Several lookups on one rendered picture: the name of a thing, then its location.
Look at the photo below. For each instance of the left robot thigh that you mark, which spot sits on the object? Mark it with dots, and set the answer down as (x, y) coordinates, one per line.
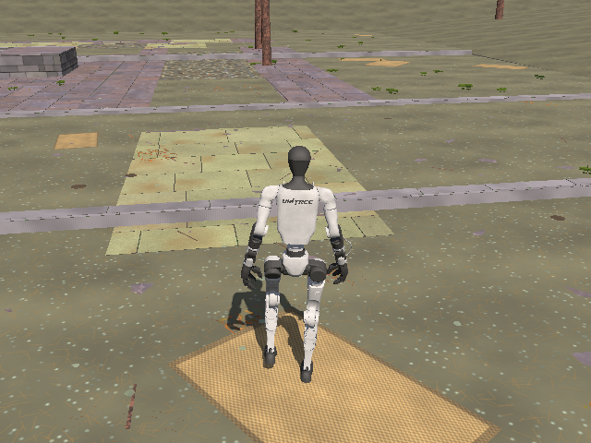
(273, 269)

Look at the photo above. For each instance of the robot right hand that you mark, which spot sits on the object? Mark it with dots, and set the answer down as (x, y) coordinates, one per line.
(340, 269)

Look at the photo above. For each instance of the left robot shin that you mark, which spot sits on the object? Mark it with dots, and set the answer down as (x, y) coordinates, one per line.
(271, 317)

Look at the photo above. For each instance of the right robot forearm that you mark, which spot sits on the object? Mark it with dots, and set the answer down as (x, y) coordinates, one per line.
(338, 248)

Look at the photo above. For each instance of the robot right upper arm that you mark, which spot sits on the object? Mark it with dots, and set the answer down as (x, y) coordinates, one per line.
(326, 196)

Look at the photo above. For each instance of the left robot forearm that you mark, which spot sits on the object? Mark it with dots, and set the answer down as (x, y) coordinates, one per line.
(252, 248)

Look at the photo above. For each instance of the robot left upper arm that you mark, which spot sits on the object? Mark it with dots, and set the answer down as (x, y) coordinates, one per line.
(264, 208)

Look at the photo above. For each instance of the robot left hand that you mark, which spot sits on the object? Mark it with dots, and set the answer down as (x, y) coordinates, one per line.
(246, 275)

